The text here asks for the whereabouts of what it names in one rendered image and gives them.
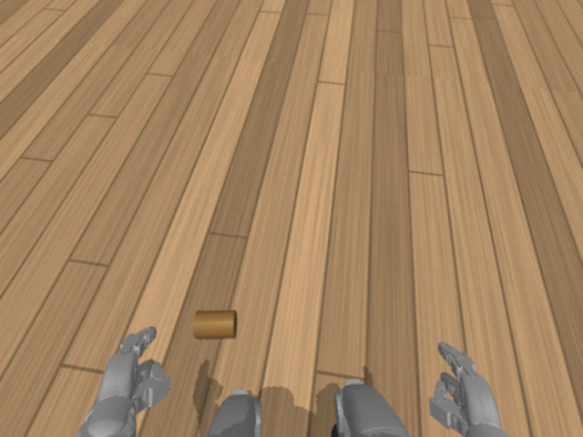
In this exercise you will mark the left robot hand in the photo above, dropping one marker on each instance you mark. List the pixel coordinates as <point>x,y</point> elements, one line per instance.
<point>124,377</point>

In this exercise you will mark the left robot arm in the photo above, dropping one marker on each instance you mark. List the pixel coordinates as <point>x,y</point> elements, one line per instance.
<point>111,417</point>

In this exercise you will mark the right robot hand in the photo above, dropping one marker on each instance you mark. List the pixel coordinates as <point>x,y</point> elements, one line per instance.
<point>473,403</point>

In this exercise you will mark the can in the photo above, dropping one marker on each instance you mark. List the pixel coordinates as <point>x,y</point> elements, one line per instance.
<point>215,324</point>

